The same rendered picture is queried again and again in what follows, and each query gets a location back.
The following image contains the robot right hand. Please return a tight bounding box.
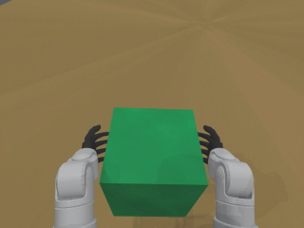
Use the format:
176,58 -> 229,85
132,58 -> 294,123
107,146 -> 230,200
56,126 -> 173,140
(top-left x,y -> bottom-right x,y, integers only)
198,125 -> 223,164

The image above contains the carton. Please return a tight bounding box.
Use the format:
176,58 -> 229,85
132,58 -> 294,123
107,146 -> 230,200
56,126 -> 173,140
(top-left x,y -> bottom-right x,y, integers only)
99,107 -> 209,218

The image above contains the robot right forearm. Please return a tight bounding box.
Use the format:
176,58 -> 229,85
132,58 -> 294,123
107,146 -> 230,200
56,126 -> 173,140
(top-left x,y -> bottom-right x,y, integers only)
207,147 -> 258,228

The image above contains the robot left hand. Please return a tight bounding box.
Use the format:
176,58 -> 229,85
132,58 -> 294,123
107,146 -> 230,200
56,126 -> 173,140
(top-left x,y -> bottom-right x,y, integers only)
82,124 -> 109,162

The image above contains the robot left forearm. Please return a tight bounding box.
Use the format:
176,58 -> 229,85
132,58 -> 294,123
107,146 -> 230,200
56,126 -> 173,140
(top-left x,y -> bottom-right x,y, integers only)
52,147 -> 100,228

